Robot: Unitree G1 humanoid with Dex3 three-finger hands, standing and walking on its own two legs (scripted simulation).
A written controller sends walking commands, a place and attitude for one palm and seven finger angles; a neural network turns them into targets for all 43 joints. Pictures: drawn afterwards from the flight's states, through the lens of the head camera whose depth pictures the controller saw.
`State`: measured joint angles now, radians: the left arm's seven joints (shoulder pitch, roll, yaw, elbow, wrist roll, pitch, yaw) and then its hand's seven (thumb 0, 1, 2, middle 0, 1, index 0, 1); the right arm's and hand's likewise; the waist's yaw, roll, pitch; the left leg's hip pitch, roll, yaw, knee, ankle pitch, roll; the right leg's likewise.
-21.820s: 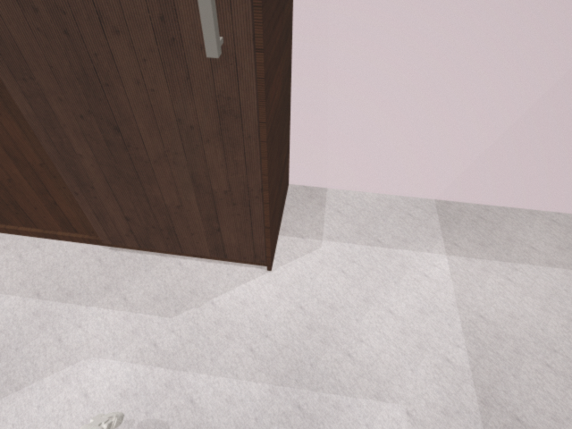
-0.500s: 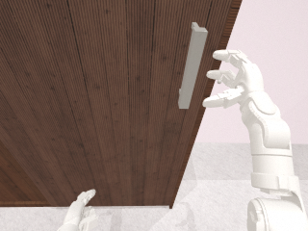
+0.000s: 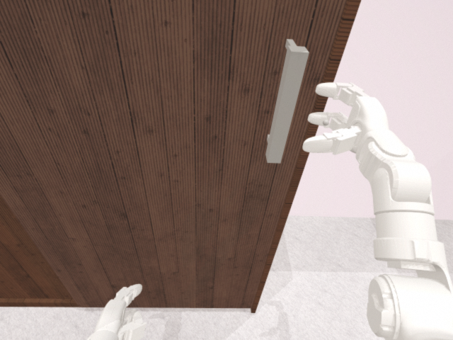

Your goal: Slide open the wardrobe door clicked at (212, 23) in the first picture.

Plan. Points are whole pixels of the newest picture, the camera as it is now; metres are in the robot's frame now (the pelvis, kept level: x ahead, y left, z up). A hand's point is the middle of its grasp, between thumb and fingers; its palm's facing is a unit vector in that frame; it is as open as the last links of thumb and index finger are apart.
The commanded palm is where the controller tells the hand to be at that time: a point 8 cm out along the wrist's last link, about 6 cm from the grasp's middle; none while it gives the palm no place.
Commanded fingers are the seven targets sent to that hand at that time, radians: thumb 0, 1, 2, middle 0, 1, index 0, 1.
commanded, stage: move the hooked fingers beside the handle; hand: right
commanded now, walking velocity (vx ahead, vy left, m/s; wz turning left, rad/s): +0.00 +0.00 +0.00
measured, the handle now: (281, 104) +0.45 -0.07 +0.25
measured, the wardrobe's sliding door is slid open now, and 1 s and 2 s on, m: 0.00 0.00 0.00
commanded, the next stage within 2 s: feel for the door with the fingertips in 1.28 s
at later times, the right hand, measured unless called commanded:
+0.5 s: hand (322, 122) +0.39 -0.13 +0.25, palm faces -0.02 +1.00 +0.00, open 14.0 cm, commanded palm +0.37 -0.18 +0.25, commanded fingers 0.00 0.50 -0.30 0.30 1.20 0.30 1.20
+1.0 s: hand (334, 119) +0.38 -0.14 +0.26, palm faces -0.01 +1.00 -0.04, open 14.0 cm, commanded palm +0.36 -0.19 +0.25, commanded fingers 0.00 0.50 -0.30 0.30 1.20 0.30 1.20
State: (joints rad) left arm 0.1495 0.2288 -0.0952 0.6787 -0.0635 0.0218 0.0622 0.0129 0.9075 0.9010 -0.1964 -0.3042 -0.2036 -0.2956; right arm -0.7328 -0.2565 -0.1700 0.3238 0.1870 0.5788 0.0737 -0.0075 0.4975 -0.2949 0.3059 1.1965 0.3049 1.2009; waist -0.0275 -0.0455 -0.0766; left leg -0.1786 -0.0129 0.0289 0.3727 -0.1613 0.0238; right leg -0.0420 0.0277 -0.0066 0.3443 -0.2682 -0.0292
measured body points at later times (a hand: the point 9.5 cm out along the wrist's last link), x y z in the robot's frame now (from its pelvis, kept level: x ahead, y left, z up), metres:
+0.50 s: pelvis +0.00 +0.00 +0.00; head -0.03 +0.02 +0.45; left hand +0.17 +0.22 -0.09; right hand +0.38 -0.18 +0.25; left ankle +0.03 +0.11 -0.75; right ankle -0.05 -0.10 -0.75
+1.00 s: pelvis +0.00 +0.00 +0.00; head -0.04 +0.02 +0.45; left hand +0.20 +0.21 -0.08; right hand +0.38 -0.20 +0.27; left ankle +0.03 +0.11 -0.75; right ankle -0.05 -0.10 -0.75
